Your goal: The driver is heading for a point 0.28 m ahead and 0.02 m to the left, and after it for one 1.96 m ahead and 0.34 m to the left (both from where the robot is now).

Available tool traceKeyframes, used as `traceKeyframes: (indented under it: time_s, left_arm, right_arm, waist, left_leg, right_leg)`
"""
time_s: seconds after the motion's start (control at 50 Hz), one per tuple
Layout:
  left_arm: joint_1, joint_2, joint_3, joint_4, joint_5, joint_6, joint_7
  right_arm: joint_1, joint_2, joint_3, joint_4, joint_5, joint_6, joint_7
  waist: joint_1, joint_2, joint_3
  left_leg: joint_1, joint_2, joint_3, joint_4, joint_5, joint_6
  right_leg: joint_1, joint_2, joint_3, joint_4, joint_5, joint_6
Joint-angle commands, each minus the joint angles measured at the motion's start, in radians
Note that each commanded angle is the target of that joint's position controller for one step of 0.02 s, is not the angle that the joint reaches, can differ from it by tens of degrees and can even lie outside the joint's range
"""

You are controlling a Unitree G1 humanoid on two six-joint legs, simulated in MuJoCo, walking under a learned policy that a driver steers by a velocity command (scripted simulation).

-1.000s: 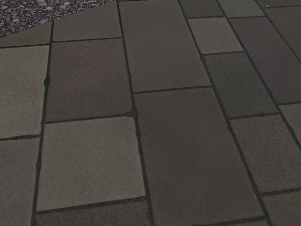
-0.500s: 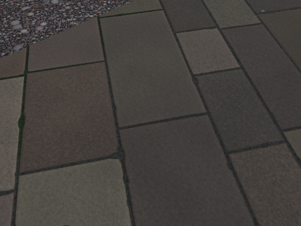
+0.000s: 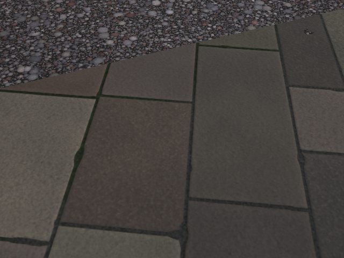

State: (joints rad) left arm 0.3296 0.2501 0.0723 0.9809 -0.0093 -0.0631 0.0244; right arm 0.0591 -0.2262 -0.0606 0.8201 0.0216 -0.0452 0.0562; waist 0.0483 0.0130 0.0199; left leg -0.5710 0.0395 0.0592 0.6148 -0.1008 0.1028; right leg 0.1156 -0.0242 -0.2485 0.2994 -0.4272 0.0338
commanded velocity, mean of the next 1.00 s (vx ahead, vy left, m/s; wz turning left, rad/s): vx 0.15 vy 0.00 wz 0.36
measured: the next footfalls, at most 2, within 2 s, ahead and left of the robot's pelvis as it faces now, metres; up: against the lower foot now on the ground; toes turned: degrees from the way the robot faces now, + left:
left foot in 0.02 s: +0.18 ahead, +0.10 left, +0.00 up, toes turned +4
right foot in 0.50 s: +0.41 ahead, -0.04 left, +0.00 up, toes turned +22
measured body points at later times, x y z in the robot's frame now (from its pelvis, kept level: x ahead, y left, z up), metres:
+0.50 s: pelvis +0.23 +0.02 +0.00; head +0.26 +0.03 +0.45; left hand +0.35 +0.32 -0.09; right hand +0.41 -0.24 -0.10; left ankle +0.14 +0.09 -0.72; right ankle +0.37 -0.06 -0.73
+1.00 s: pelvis +0.27 +0.05 +0.01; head +0.27 +0.06 +0.46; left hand +0.28 +0.33 -0.12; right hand +0.46 -0.15 -0.11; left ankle +0.21 +0.15 -0.72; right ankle +0.37 -0.06 -0.72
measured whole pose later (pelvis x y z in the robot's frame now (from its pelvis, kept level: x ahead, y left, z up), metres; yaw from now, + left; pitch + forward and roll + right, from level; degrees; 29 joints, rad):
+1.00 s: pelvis +0.27 +0.05 +0.01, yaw +21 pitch -1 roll +0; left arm 0.18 0.24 0.03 0.86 0.02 -0.01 0.01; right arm 0.25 -0.22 -0.03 0.81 -0.02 0.00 -0.02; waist 0.03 -0.02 0.01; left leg -0.21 -0.01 -0.05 0.55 -0.33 0.00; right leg -0.31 -0.01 0.02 0.50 -0.18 0.02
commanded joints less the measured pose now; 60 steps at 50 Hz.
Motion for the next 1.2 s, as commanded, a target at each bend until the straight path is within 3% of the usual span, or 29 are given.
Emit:
traceKeyframes:
  time_s: [0.02,0.04,0.06,0.08,0.1,0.12,0.14,0.16,0.22,0.3,0.38,0.46,0.48,0.5,0.52,0.54,0.56,0.6,0.66,0.7,0.74,0.8,0.82,0.84,0.86,0.88,0.9,0.98,1.2]
  left_arm:
    - [-0.049,0.194,0.036,-0.070,-0.006,0.008,0.015]
    - [0.006,0.106,0.009,-0.111,0.025,-0.010,0.005]
    - [0.009,0.049,-0.017,-0.142,0.014,-0.057,-0.014]
    - [-0.117,0.128,0.004,-0.171,-0.027,-0.088,-0.025]
    - [-0.156,0.133,0.003,-0.184,-0.035,-0.099,-0.025]
    - [-0.153,0.135,0.010,-0.170,-0.012,-0.096,-0.015]
    - [-0.140,0.151,0.023,-0.166,0.009,-0.080,-0.005]
    - [-0.125,0.148,0.027,-0.171,0.014,-0.061,-0.002]
    - [-0.124,0.104,0.022,-0.194,0.025,-0.024,0.009]
    - [-0.237,0.086,0.009,-0.239,0.022,-0.013,0.008]
    - [-0.335,0.102,0.006,-0.277,0.014,-0.010,-0.011]
    - [-0.274,0.143,0.019,-0.270,0.020,-0.029,-0.022]
    - [-0.234,0.150,0.021,-0.263,0.029,-0.039,-0.021]
    - [-0.190,0.202,0.029,-0.266,0.050,-0.043,-0.013]
    - [-0.170,0.228,0.029,-0.268,0.073,-0.030,-0.007]
    - [-0.137,0.179,0.023,-0.255,0.043,-0.016,-0.010]
    - [-0.168,0.132,0.010,-0.277,0.022,-0.010,-0.013]
    - [-0.215,0.116,-0.003,-0.283,0.023,0.012,-0.014]
    - [-0.275,0.117,-0.008,-0.275,0.032,0.035,-0.016]
    - [-0.260,0.123,-0.005,-0.262,0.028,0.041,-0.014]
    - [-0.224,0.144,0.001,-0.248,0.022,0.044,-0.011]
    - [-0.215,0.141,-0.005,-0.236,0.008,0.051,-0.010]
    - [-0.184,0.127,-0.012,-0.222,0.008,0.047,-0.012]
    - [-0.178,0.105,-0.020,-0.224,0.022,0.040,-0.018]
    - [-0.160,0.056,-0.028,-0.231,0.029,0.032,-0.022]
    - [-0.205,0.075,-0.027,-0.224,0.040,0.031,-0.021]
    - [-0.217,0.082,-0.022,-0.218,0.037,0.031,-0.020]
    - [-0.172,0.095,-0.016,-0.173,0.026,0.037,-0.009]
    - [-0.158,0.094,-0.011,-0.075,0.014,0.045,0.002]
  right_arm:
    - [0.273,-0.210,-0.088,-0.007,0.005,-0.006,-0.008]
    - [0.376,-0.327,-0.119,0.010,0.007,0.000,-0.030]
    - [0.363,-0.330,-0.105,-0.014,0.003,-0.011,-0.027]
    - [0.345,-0.257,-0.082,-0.023,-0.014,-0.019,-0.025]
    - [0.273,-0.212,-0.069,-0.037,-0.016,-0.026,-0.027]
    - [0.189,-0.181,-0.060,-0.059,-0.012,-0.028,-0.026]
    - [0.138,-0.153,-0.052,-0.077,-0.013,-0.025,-0.030]
    - [0.121,-0.147,-0.048,-0.089,-0.019,-0.022,-0.033]
    - [0.138,-0.202,-0.062,-0.094,-0.022,-0.019,-0.051]
    - [0.168,-0.205,-0.064,-0.098,0.000,0.015,-0.079]
    - [0.191,-0.205,-0.063,-0.103,-0.001,0.045,-0.098]
    - [0.148,-0.183,-0.053,-0.130,-0.005,0.052,-0.105]
    - [0.139,-0.167,-0.046,-0.137,-0.007,0.049,-0.104]
    - [0.154,-0.120,-0.029,-0.156,-0.026,0.041,-0.103]
    - [0.312,-0.088,-0.021,-0.143,-0.026,0.034,-0.102]
    - [0.367,-0.164,-0.030,-0.130,-0.018,0.035,-0.095]
    - [0.296,-0.233,-0.049,-0.116,-0.010,0.050,-0.096]
    - [0.199,-0.217,-0.051,-0.121,-0.014,0.087,-0.108]
    - [0.216,-0.127,-0.026,-0.117,-0.010,0.097,-0.099]
    - [0.195,-0.097,-0.012,-0.114,-0.016,0.087,-0.097]
    - [0.176,-0.113,-0.013,-0.111,-0.016,0.082,-0.094]
    - [0.211,-0.123,-0.018,-0.080,-0.020,0.078,-0.083]
    - [0.198,-0.142,-0.020,-0.089,-0.034,0.078,-0.082]
    - [0.195,-0.189,-0.025,-0.103,-0.049,0.077,-0.086]
    - [0.167,-0.198,-0.026,-0.082,-0.047,0.075,-0.082]
    - [0.126,-0.127,-0.008,-0.097,-0.049,0.064,-0.074]
    - [0.119,-0.102,0.000,-0.090,-0.057,0.053,-0.071]
    - [0.169,-0.123,-0.001,-0.058,-0.039,0.022,-0.075]
    - [0.217,-0.101,0.003,0.002,-0.028,0.020,-0.080]
  waist:
    - [-0.203,-0.072,-0.156]
    - [-0.178,0.151,-0.260]
    - [-0.132,0.212,-0.392]
    - [-0.173,0.121,-0.318]
    - [-0.144,0.076,-0.206]
    - [-0.092,-0.013,-0.132]
    - [-0.054,-0.019,-0.103]
    - [-0.028,-0.007,-0.097]
    - [-0.009,0.019,-0.097]
    - [-0.047,0.074,-0.130]
    - [-0.086,0.097,-0.127]
    - [-0.046,0.123,-0.122]
    - [-0.020,0.110,-0.135]
    - [-0.021,0.012,-0.213]
    - [-0.088,-0.237,-0.282]
    - [-0.089,-0.287,-0.345]
    - [-0.053,-0.164,-0.270]
    - [-0.044,-0.085,-0.166]
    - [-0.084,-0.149,-0.110]
    - [-0.061,-0.187,-0.128]
    - [-0.038,-0.201,-0.149]
    - [-0.068,-0.176,-0.126]
    - [-0.064,-0.146,-0.113]
    - [-0.048,-0.051,-0.106]
    - [0.008,0.138,-0.086]
    - [-0.016,0.133,-0.045]
    - [-0.016,0.124,-0.018]
    - [-0.020,0.073,0.016]
    - [-0.036,-0.010,-0.030]
  left_leg:
    - [0.456,-0.094,0.020,-0.068,-0.019,0.089]
    - [0.817,0.153,-0.409,-0.090,-0.053,0.218]
    - [0.985,0.313,-0.899,-0.288,-0.167,0.350]
    - [0.942,0.287,-0.791,-0.316,-0.051,0.289]
    - [0.798,0.252,-0.612,-0.292,0.142,0.249]
    - [0.627,0.204,-0.475,-0.283,0.323,0.214]
    - [0.503,0.172,-0.389,-0.289,0.434,0.192]
    - [0.421,0.149,-0.356,-0.301,0.498,0.185]
    - [0.327,0.100,-0.273,-0.301,0.667,0.180]
    - [0.335,0.050,-0.254,-0.259,0.585,0.114]
    - [0.381,0.062,-0.345,-0.206,0.418,0.078]
    - [0.442,0.067,-0.455,-0.095,0.311,0.056]
    - [0.420,0.026,-0.441,-0.033,0.269,0.026]
    - [0.335,-0.046,-0.372,0.134,0.127,-0.017]
    - [0.114,-0.198,-0.277,0.374,-0.524,-0.084]
    - [0.026,-0.157,-0.267,0.526,-0.644,-0.124]
    - [-0.004,-0.125,-0.267,0.618,-0.585,-0.151]
    - [-0.011,-0.099,-0.231,0.643,-0.477,-0.177]
    - [0.143,-0.070,-0.138,0.407,-0.395,-0.181]
    - [0.221,-0.056,-0.101,0.230,-0.383,-0.180]
    - [0.269,-0.047,-0.096,0.103,-0.310,-0.168]
    - [0.410,-0.062,-0.062,-0.154,-0.119,-0.114]
    - [0.462,-0.028,-0.104,-0.189,-0.072,-0.084]
    - [0.494,0.083,-0.223,-0.216,-0.042,-0.037]
    - [0.338,0.124,-0.268,-0.243,-0.189,0.014]
    - [0.235,0.104,-0.271,-0.291,-0.339,0.009]
    - [0.204,0.078,-0.252,-0.300,-0.393,-0.020]
    - [0.216,0.034,-0.203,-0.256,-0.264,-0.064]
    - [0.306,0.004,-0.159,-0.195,-0.015,-0.061]
  right_leg:
    - [-0.174,-0.203,0.016,0.504,1.055,-0.084]
    - [-0.570,-0.085,0.021,0.884,0.438,-0.024]
    - [-0.822,0.080,0.244,1.106,-0.163,-0.009]
    - [-0.923,0.023,0.346,1.141,-0.117,-0.034]
    - [-0.923,-0.020,0.330,1.086,-0.039,-0.049]
    - [-0.856,-0.060,0.321,1.004,0.015,-0.042]
    - [-0.776,-0.085,0.315,0.939,0.038,-0.032]
    - [-0.713,-0.091,0.315,0.908,0.049,-0.022]
    - [-0.678,-0.051,0.286,0.763,0.137,0.017]
    - [-0.656,0.006,0.286,0.493,0.337,0.035]
    - [-0.634,0.044,0.312,0.327,0.394,0.036]
    - [-0.550,0.045,0.331,0.172,0.363,-0.006]
    - [-0.443,0.020,0.327,0.085,0.513,-0.036]
    - [-0.252,-0.130,0.444,0.111,0.819,-0.100]
    - [-0.019,-0.349,0.695,0.157,1.222,-0.299]
    - [-0.004,-0.449,0.885,0.119,1.032,-0.390]
    - [-0.062,-0.377,0.801,0.110,0.859,-0.358]
    - [-0.209,-0.272,0.637,0.075,0.641,-0.285]
    - [-0.376,-0.151,0.470,0.010,0.471,-0.231]
    - [-0.367,-0.140,0.442,0.007,0.468,-0.237]
    - [-0.332,-0.167,0.470,0.015,0.422,-0.253]
    - [-0.401,-0.153,0.464,0.030,0.236,-0.207]
    - [-0.458,-0.134,0.452,0.035,0.148,-0.154]
    - [-0.524,-0.090,0.395,0.110,0.078,-0.095]
    - [-0.452,0.007,0.271,0.145,0.085,-0.040]
    - [-0.368,0.008,0.267,0.168,0.163,-0.011]
    - [-0.342,0.006,0.271,0.167,0.211,-0.009]
    - [-0.326,-0.011,0.292,0.165,0.269,-0.031]
    - [-0.282,-0.020,0.298,0.187,0.426,-0.029]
